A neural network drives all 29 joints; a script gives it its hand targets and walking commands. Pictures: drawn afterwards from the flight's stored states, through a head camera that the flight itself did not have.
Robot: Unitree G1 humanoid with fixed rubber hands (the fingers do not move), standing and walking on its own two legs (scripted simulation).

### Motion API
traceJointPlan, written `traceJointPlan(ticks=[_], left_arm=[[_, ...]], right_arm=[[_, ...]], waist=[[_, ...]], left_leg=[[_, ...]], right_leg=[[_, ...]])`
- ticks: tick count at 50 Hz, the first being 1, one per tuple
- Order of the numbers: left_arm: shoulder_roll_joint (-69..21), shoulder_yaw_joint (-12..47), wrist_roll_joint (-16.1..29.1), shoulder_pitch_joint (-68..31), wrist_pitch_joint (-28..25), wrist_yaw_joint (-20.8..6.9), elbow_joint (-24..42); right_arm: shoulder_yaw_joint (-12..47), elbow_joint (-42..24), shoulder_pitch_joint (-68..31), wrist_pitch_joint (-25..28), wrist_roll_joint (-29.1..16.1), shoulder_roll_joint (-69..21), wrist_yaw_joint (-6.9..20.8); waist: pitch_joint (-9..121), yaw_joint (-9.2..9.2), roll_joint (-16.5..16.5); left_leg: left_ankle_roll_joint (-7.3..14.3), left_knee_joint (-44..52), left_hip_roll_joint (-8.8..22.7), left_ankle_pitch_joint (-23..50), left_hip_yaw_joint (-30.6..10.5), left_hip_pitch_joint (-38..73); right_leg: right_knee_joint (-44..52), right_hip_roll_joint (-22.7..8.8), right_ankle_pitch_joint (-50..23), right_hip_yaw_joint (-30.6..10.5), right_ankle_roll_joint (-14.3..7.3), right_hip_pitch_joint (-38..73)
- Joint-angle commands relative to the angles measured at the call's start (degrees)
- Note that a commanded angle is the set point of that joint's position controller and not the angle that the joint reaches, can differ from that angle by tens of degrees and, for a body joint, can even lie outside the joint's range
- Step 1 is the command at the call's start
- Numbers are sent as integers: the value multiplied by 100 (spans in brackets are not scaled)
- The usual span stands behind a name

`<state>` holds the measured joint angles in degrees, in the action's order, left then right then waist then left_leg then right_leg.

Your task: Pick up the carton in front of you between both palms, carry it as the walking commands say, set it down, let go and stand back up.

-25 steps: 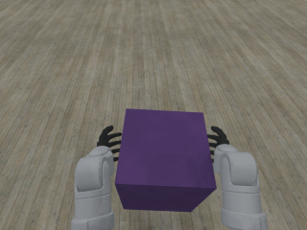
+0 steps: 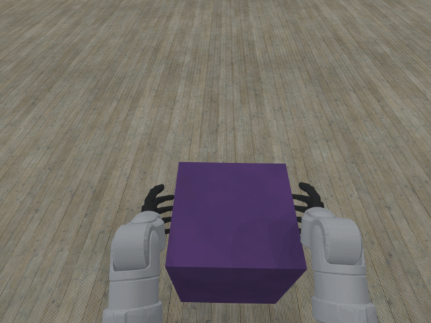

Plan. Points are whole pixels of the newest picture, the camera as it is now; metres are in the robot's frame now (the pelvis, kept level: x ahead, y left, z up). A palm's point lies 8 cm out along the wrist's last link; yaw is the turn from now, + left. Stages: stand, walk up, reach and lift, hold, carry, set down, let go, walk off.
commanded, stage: carry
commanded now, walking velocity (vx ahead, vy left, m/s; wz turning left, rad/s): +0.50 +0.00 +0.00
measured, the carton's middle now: (230, 237) +0.29 +0.00 -0.03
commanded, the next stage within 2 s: none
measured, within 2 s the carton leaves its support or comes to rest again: neither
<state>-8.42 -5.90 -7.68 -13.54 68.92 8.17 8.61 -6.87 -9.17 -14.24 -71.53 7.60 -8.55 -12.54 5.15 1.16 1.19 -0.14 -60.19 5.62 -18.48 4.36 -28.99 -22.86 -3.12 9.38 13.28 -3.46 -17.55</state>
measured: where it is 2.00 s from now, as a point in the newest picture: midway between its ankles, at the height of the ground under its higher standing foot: (229, 319)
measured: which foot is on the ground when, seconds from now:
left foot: up 0.00-0.24, down 0.26-1.00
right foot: down 0.00-0.26, up 0.28-0.46, down 0.48-1.00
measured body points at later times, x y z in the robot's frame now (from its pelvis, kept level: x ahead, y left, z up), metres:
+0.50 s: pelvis +0.26 +0.04 +0.00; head +0.28 +0.05 +0.45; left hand +0.56 +0.17 +0.06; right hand +0.55 -0.13 +0.07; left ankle +0.31 +0.12 -0.74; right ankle +0.26 -0.08 -0.74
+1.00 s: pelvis +0.34 +0.02 -0.01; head +0.33 +0.02 +0.44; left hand +0.64 +0.15 +0.03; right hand +0.64 -0.14 +0.04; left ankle +0.31 +0.13 -0.74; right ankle +0.26 -0.08 -0.74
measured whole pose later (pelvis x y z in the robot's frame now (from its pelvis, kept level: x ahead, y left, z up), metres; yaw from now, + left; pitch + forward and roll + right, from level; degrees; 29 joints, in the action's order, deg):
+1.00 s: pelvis +0.34 +0.02 -0.01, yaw -3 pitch +4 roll +0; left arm -8.4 -5.5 -10.9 -13.4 55.8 9.9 -3.3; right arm -6.5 3.9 -14.4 -55.1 10.9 -8.6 -10.6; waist 7.1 0.0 -0.3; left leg 0.0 -31.3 3.8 -16.9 10.7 -15.7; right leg -30.7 -4.0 19.5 9.5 1.4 -11.9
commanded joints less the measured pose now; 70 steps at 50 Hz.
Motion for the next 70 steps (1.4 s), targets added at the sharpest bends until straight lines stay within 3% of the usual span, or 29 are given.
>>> traceJointPlan(ticks=[1, 5, 6, 9, 11, 12, 13, 14, 15, 16, 18, 19, 21, 23, 25, 26, 27, 29, 32, 36, 40, 49, 55, 61, 66, 70], left_arm=[[-6203, 3888, 2791, -2979, -117, -1900, 725], [-5918, 3887, 2761, -2772, -40, -1867, 913], [-5838, 3872, 2718, -2699, -8, -1850, 905], [-5651, 3799, 2549, -2477, 86, -1807, 721], [-5579, 3774, 2465, -2464, 132, -1792, 572], [-5551, 3761, 2441, -2532, 152, -1790, 524], [-5518, 3750, 2402, -2561, 170, -1791, 455], [-5462, 3753, 2400, -2671, 195, -1799, 431], [-5578, 3876, 2508, -2913, 265, -1786, 504], [-5575, 3900, 2539, -2906, 270, -1802, 543], [-5797, 3963, 2635, -3298, 190, -1825, 670], [-5897, 4018, 2697, -3385, 152, -1815, 785], [-6088, 4075, 2757, -3467, 82, -1777, 894], [-6132, 4058, 2734, -3317, 32, -1737, 989], [-6066, 4034, 2688, -3187, 40, -1722, 1060], [-6060, 4010, 2640, -3149, 46, -1722, 1002], [-6025, 3975, 2593, -3177, 59, -1735, 901], [-5964, 3909, 2512, -2882, 89, -1780, 489], [-5930, 3804, 2366, -2705, 11, -1871, -48], [-6085, 3739, 2307, -2924, -263, -1987, -385], [-6221, 3687, 2234, -3038, -713, -2067, -543], [-6027, 3621, 1917, -2788, -1715, -2125, -721], [-5725, 3237, 1372, -2399, -2415, -2122, -1121], [-5195, 2464, 701, -2600, -3065, -2037, -1732], [-5299, 2264, 555, -2975, -3437, -2047, -2158], [-5438, 2428, 647, -2974, -3414, -2062, -2147]], right_arm=[[4024, -728, -3148, 299, -2670, -6056, 2199], [4027, -895, -2909, 252, -2592, -5832, 2121], [4028, -910, -2859, 217, -2586, -5766, 2118], [4018, -826, -2755, 91, -2589, -5567, 2158], [3981, -700, -2736, 23, -2598, -5484, 2214], [3948, -622, -2716, -1, -2592, -5450, 2246], [3891, -554, -2777, -28, -2579, -5404, 2280], [3816, -480, -2806, -58, -2558, -5305, 2308], [3725, -203, -2778, -26, -2453, -5312, 2315], [3636, -73, -2530, 10, -2490, -5406, 2323], [3594, -160, -2752, 93, -2513, -5739, 2341], [3610, -244, -2871, 121, -2538, -5900, 2346], [3679, -445, -3079, 183, -2618, -6043, 2343], [3734, -661, -3084, 217, -2673, -6004, 2333], [3764, -744, -2991, 227, -2662, -5932, 2315], [3817, -781, -3037, 210, -2661, -5879, 2317], [3880, -682, -3075, 166, -2658, -5883, 2322], [3888, -415, -2901, 123, -2583, -5773, 2340], [3852, 105, -2778, 178, -2442, -5778, 2406], [3769, 619, -2854, 449, -2317, -5990, 2496], [3652, 918, -2800, 896, -2189, -6149, 2578], [3583, 1086, -2471, 1928, -1857, -6016, 2615], [3286, 1341, -2173, 2651, -1322, -5711, 2587], [2535, 1975, -2371, 3329, -638, -5195, 2501], [2323, 2386, -2753, 3703, -474, -5306, 2517], [2444, 2408, -2725, 3672, -550, -5439, 2538]], waist=[[1734, -35, -864], [1449, -3, -846], [1359, 3, -854], [1216, 25, -949], [1178, -22, -952], [1185, -99, -773], [1328, -132, -646], [1825, -193, 120], [2384, -222, 1257], [2450, -212, 1273], [2274, -173, 798], [2126, -146, 739], [2226, -137, 737], [2420, -106, 605], [2433, -115, 448], [2300, -112, 199], [2173, -153, -142], [2003, -118, -353], [1944, -105, -341], [1834, -102, -352], [1783, -101, -288], [2011, -112, -82], [1967, -116, -193], [1808, -128, -164], [1501, -115, -133], [1474, -120, -113]], left_leg=[[-84, 771, 228, 481, -25, -634], [-169, 2181, 116, 1118, 278, -639], [-150, 2448, 30, 1253, 384, -558], [-87, 3056, -261, 1707, 684, -95], [-56, 3604, -413, 2187, 884, 614], [-47, 4069, -489, 2632, 1044, 1302], [-28, 4134, -206, 3231, 821, 2270], [164, 3579, 870, 5600, -298, 3516], [1057, 3269, 1765, 6932, -1413, 4959], [1256, 3684, 1814, 6274, -1588, 4652], [997, 4088, 1636, 4798, -1196, 4008], [836, 4224, 1493, 4223, -882, 3549], [677, 4305, 1239, 3503, -417, 3108], [593, 4102, 1046, 3061, 20, 2940], [381, 3821, 775, 2352, 314, 2436], [222, 3634, 611, 2058, 435, 2391], [123, 3567, 487, 2198, 303, 2277], [49, 3244, 486, 2927, 242, 2221], [10, 2887, 444, 3853, 248, 2175], [-52, 2780, 338, 3788, 292, 1966], [-70, 2811, 290, 3742, 291, 2000], [71, 2794, 372, 4385, 201, 2385], [73, 2824, 363, 3963, 181, 2255], [119, 2886, 423, 3139, 107, 2087], [109, 3205, 417, 2330, 55, 1972], [104, 3323, 426, 2090, 27, 1984]], right_leg=[[1420, -1513, 273, -1588, -438, 1803], [1403, -1300, -471, -1041, -407, 2072], [1287, -1232, -985, -865, -354, 2126], [736, -1031, -2551, -401, -114, 2229], [141, -887, -2775, -145, 120, 2079], [-423, -721, -2751, 64, 308, 1783], [-955, -587, -2412, 79, 510, 1191], [-1998, -419, -570, -64, 702, 356], [-2947, 20, 1705, -406, 797, -996], [-3193, 48, 2516, -772, 726, -1162], [-2483, -181, 2594, -1117, 565, -1012], [-1738, -262, 2525, -1099, 546, -690], [-972, -68, 1767, -855, 537, 30], [-236, -75, 703, -616, 527, 573], [296, -362, -629, -663, 560, 1259], [249, -739, -1009, -986, 522, 1111], [-170, -869, -1623, -994, 453, 1121], [-421, -857, -2265, -949, 411, 1149], [-688, -766, -3196, -894, 433, 1122], [-754, -729, -3576, -862, 460, 1180], [-764, -703, -3572, -824, 467, 1186], [-810, -600, -2963, -715, 502, 1186], [-806, -662, -2988, -736, 482, 1273], [-695, -718, -2118, -764, 376, 1105], [-426, -687, -1013, -817, 331, 872], [-317, -685, -677, -851, 319, 833]])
